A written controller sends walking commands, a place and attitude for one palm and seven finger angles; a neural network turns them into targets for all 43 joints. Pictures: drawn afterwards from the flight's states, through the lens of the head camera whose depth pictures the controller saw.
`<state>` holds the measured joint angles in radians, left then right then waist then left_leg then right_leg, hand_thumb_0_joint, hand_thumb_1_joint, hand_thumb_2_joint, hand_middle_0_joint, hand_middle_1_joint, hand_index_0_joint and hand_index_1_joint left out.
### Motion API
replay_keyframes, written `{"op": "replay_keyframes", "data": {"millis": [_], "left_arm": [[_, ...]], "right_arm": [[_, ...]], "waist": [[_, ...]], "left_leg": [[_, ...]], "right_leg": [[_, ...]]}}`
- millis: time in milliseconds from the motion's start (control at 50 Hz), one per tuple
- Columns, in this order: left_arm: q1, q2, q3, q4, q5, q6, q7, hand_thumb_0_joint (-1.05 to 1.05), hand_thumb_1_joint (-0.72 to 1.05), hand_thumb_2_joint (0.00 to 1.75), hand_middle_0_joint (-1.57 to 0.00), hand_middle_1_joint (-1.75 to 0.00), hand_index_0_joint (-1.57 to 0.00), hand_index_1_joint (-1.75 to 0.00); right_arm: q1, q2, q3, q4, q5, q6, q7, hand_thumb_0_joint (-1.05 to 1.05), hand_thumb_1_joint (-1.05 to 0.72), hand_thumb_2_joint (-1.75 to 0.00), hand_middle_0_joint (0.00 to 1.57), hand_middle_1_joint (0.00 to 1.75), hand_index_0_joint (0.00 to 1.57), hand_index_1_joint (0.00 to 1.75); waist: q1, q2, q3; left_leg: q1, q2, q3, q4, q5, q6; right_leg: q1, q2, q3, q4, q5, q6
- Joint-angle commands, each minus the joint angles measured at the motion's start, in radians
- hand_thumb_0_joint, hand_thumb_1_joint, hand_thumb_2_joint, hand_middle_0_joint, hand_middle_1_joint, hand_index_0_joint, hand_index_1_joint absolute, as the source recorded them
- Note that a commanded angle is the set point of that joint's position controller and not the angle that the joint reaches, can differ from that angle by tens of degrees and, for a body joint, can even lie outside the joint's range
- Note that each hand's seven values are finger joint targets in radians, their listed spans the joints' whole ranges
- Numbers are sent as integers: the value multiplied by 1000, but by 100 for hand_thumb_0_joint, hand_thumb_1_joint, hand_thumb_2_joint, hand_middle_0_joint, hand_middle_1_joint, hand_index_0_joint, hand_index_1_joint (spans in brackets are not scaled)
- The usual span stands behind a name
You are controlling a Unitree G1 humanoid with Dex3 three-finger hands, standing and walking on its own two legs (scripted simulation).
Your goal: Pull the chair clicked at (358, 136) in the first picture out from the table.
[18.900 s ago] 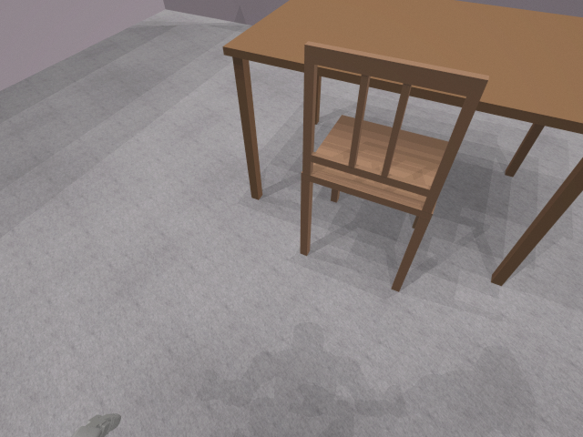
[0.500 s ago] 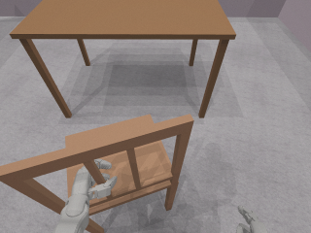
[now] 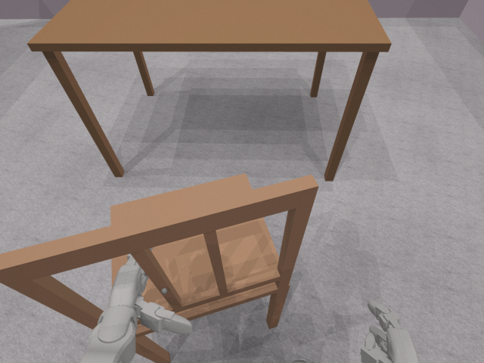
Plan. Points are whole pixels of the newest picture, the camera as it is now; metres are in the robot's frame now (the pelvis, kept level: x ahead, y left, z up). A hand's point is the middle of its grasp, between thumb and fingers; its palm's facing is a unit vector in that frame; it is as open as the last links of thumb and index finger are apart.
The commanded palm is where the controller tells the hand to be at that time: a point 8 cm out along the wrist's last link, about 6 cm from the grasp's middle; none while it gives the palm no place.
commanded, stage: open the thumb and straighten the fingers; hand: left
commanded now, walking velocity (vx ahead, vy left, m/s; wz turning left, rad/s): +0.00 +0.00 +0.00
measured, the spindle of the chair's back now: (161, 280) +0.27 +0.16 -0.04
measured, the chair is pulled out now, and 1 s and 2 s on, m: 0.58 0.58 0.58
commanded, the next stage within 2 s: draw the fingers out of the gap in 0.04 s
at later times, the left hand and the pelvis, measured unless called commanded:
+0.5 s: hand (150, 333) +0.18 +0.15 -0.03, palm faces +0.06 -0.98 -0.18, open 17.5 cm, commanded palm +0.16 +0.20 -0.01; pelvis +0.00 +0.00 -0.01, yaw +1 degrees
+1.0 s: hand out of the picture +0.12 +0.15 -0.03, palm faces +0.07 -0.99 -0.16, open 17.5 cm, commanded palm +0.08 +0.20 -0.01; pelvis -0.01 +0.01 -0.02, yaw +1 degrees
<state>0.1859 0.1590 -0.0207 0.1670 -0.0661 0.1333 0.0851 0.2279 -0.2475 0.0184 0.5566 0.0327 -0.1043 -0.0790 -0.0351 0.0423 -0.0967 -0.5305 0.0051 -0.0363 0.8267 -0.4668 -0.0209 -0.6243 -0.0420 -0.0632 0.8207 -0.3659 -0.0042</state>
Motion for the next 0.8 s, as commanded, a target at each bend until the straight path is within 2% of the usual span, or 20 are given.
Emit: {"op": "replay_keyframes", "data": {"millis": [0, 100, 120, 160, 180, 260, 300, 320, 380, 400, 420, 440, 480, 500, 520, 540, 580, 660, 740, 780], "left_arm": [[-68, 94, 42, -221, -12, -50, -3, 0, -55, 20, 0, 0, 0, 0], [-71, 96, 29, -262, -8, -34, -9, 0, -55, 20, 0, 0, 0, 0], [2, 137, 84, -247, -10, -32, -7, 0, -55, 20, 0, 0, 0, 0], [42, 110, 54, -290, -11, -33, -11, 0, -55, 20, 0, 0, 0, 0], [73, 129, 68, -292, -9, -31, -9, 0, -55, 20, 0, 0, 0, 0], [155, 121, 63, -352, -12, -40, -11, 0, -55, 20, 0, 0, 0, 0], [152, 124, 52, -385, -7, -47, -11, 0, -55, 20, 0, 0, 0, 0], [178, 108, 36, -405, -8, -51, -11, 0, -55, 20, 0, 0, 0, 0], [237, 116, 36, -436, -7, -60, -11, 0, -55, 20, 0, 0, 0, 0], [246, 95, 11, -459, -5, -64, -10, 0, -55, 20, 0, 0, 0, 0], [267, 82, -3, -470, -3, -65, -9, 0, -55, 20, 0, 0, 0, 0], [262, 86, -9, -478, 0, -65, -7, 0, -55, 20, 0, 0, 0, 0], [275, 95, -3, -486, 5, -60, -2, 0, -55, 20, 0, 0, 0, 0], [306, 85, -14, -496, 9, -59, -2, 0, -55, 20, 0, 0, 0, 0], [321, 76, -21, -494, 9, -55, -1, 0, -55, 20, 0, 0, 0, 0], [310, 98, -4, -511, 13, -55, 2, 0, -55, 20, 0, 0, 0, 0], [374, 105, 7, -517, 20, -46, 7, 0, -55, 20, 0, 0, 0, 0], [425, 81, -15, -548, 22, -37, 9, 0, -55, 20, 0, 0, 0, 0], [499, 80, -10, -569, 18, -35, 3, 0, -55, 20, 0, 0, 0, 0], [509, 93, -9, -590, 21, -40, -3, 0, -55, 20, 0, 0, 0, 0]], "right_arm": [[-27, -134, -50, -151, 0, -58, -10, 0, -90, -90, 20, 30, 20, 30], [-24, -138, -50, -162, -1, -57, -10, 0, -90, -90, 20, 30, 20, 30], [-25, -136, -53, -167, 0, -55, -11, 0, -90, -90, 20, 30, 20, 30], [-31, -130, -51, -185, 1, -55, -9, 0, -90, -90, 20, 30, 20, 30], [-34, -131, -53, -186, 1, -55, -11, 0, -90, -90, 20, 30, 20, 30], [-37, -123, -54, -199, 3, -56, -13, 0, -90, -90, 20, 30, 20, 30], [-32, -123, -53, -199, 3, -62, -17, 0, -90, -90, 20, 30, 20, 30], [-33, -121, -53, -204, 1, -67, -17, 0, -90, -90, 20, 30, 20, 30], [-38, -119, -57, -201, 2, -81, -22, 0, -90, -90, 20, 30, 20, 30], [-32, -116, -54, -204, 2, -84, -21, 0, -90, -90, 20, 30, 20, 30], [-35, -114, -55, -207, 2, -87, -23, 0, -90, -90, 20, 30, 20, 30], [-34, -116, -54, -207, 2, -90, -23, 0, -90, -90, 20, 30, 20, 30], [-37, -117, -55, -206, 0, -94, -27, 0, -90, -90, 20, 30, 20, 30], [-41, -114, -55, -211, 0, -95, -27, 0, -90, -90, 20, 30, 20, 30], [-42, -110, -52, -215, 1, -94, -27, 0, -90, -90, 20, 30, 20, 30], [-42, -112, -53, -218, 0, -92, -28, 0, -90, -90, 20, 30, 20, 30], [-51, -105, -57, -223, 1, -87, -30, 0, -90, -90, 20, 30, 20, 30], [-57, -95, -53, -240, 3, -79, -30, 0, -90, -90, 20, 30, 20, 30], [-63, -87, -58, -247, 4, -73, -34, 0, -90, -90, 20, 30, 20, 30], [-66, -90, -60, -250, 3, -72, -36, 0, -90, -90, 20, 30, 20, 30]], "waist": [[-13, -68, -208], [-18, -53, -208], [4, -55, -204], [5, -55, -210], [10, -56, -206], [8, -58, -191], [-3, -38, -177], [-2, -41, -183], [-1, -21, -176], [-10, -38, -178], [-8, -26, -175], [-14, -28, -167], [-12, -53, -154], [-7, -35, -153], [-8, -53, -145], [-7, -51, -152], [10, -36, -149], [8, -33, -139], [12, -56, -136], [10, -40, -129]], "left_leg": [[-2, -1, 22, -91, 331, 28], [-8, -5, 19, -81, 321, 28], [-22, -4, 19, -85, 314, 27], [-31, -7, 23, -85, 302, 28], [-37, -6, 20, -85, 305, 28], [-51, -9, 22, -79, 283, 29], [-45, -9, 17, -74, 277, 31], [-43, -10, 15, -72, 275, 31], [-44, -11, 10, -61, 277, 30], [-39, -10, 5, -62, 279, 30], [-39, -11, 4, -58, 275, 30], [-43, -11, 0, -55, 260, 29], [-58, -12, -8, -54, 245, 31], [-55, -14, -5, -52, 235, 31], [-65, -15, -5, -51, 220, 32], [-71, -15, -9, -50, 210, 30], [-79, -15, -7, -49, 212, 30], [-94, -16, -7, -41, 193, 31], [-117, -17, -5, -29, 184, 33], [-127, -18, -6, -22, 179, 34]], "right_leg": [[239, -4, 3, -93, 315, 0], [228, -5, 2, -87, 307, 1], [237, -5, 1, -86, 294, -1], [247, -7, 6, -86, 285, 1], [249, -7, 3, -87, 286, -3], [235, -4, 7, -86, 259, 0], [212, -2, 6, -88, 240, -1], [207, -2, 1, -83, 231, -1], [190, 0, -1, -80, 221, -6], [181, 1, -8, -74, 219, -4], [167, 2, -12, -68, 207, -3], [154, 2, -11, -68, 189, -2], [142, 4, -16, -67, 164, -5], [136, 4, -14, -65, 148, -4], [132, 4, -14, -67, 134, -2], [127, 5, -16, -61, 119, -3], [131, 6, -13, -61, 112, -8], [116, 6, -15, -52, 92, -7], [119, 7, -11, -51, 90, -6], [110, 6, -8, -51, 81, -9]]}}
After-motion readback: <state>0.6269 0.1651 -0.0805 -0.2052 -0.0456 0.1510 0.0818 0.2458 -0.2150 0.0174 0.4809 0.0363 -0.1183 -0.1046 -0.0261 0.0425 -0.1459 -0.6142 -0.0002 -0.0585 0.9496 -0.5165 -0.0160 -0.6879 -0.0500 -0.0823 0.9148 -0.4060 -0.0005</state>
